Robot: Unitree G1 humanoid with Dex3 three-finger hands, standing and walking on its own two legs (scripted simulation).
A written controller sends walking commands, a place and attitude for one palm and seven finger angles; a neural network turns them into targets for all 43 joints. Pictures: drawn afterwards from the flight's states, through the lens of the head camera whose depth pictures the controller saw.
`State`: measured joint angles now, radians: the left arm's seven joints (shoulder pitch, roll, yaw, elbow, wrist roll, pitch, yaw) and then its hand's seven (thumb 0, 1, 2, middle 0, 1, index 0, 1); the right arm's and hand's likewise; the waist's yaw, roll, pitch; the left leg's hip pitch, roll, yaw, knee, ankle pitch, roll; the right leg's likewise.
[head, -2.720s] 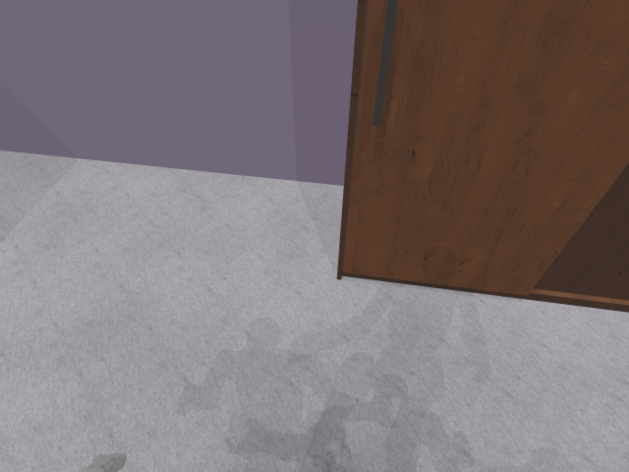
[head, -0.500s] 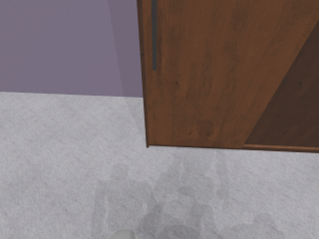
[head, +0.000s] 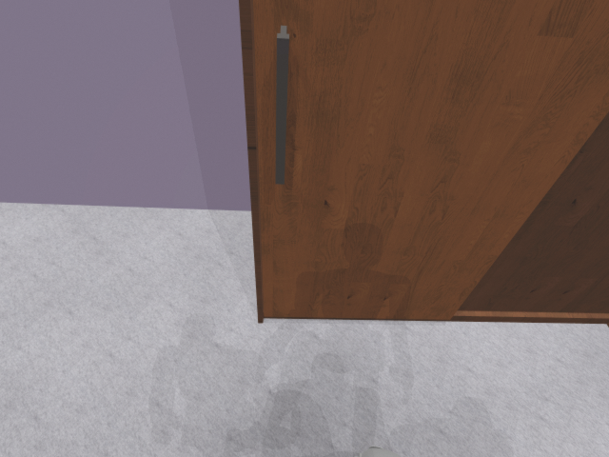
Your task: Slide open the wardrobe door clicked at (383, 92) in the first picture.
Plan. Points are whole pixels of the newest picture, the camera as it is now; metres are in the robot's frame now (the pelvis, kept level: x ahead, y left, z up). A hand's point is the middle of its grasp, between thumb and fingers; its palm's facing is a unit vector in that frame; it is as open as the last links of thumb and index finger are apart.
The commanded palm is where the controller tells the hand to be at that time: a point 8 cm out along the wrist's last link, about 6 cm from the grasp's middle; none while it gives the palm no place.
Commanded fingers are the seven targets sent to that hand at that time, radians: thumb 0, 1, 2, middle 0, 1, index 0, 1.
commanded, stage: take the last steps up to it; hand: left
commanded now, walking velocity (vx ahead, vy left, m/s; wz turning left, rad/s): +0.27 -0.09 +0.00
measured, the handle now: (281, 114) +0.66 +0.09 +0.11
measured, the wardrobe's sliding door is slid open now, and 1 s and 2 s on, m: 0.00 0.00 0.00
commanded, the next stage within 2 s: come to a stop and stand still in 0.24 s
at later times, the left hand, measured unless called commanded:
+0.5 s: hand (228, 436) +0.19 +0.12 -0.19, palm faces +0.09 -0.98 -0.18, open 7.2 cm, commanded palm none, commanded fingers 0.00 0.90 0.90 -0.20 -0.30 -0.20 -0.30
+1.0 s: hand (248, 448) +0.17 +0.09 -0.17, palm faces +0.10 -0.97 -0.24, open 7.4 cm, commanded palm none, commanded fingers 0.00 0.90 0.90 -0.20 -0.30 -0.20 -0.30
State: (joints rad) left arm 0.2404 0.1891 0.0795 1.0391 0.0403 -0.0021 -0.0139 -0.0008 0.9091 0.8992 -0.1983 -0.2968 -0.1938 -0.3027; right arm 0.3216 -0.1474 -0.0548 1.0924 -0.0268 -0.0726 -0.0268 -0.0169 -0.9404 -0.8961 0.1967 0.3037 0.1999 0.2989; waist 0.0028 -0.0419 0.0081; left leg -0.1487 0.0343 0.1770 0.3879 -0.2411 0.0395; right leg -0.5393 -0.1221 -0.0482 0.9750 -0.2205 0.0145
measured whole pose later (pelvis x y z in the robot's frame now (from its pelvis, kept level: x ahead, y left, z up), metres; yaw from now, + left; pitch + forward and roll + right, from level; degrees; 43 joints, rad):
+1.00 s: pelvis +0.16 -0.10 -0.01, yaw +2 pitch -1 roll +1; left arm 0.29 0.14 0.03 1.02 0.03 0.02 0.03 0.00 0.90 0.90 -0.20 -0.30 -0.20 -0.30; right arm 0.18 -0.20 -0.06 1.04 -0.02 0.05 0.01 0.00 -0.91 -0.90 0.20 0.30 0.20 0.30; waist 0.03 0.03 0.02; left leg -0.36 0.02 0.04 0.81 -0.37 -0.01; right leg -0.24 -0.05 -0.06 0.53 -0.27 -0.01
